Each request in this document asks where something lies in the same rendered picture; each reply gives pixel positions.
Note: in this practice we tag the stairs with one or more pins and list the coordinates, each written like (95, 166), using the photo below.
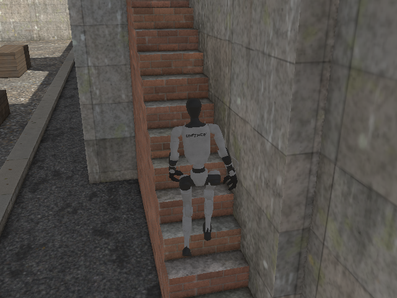
(166, 71)

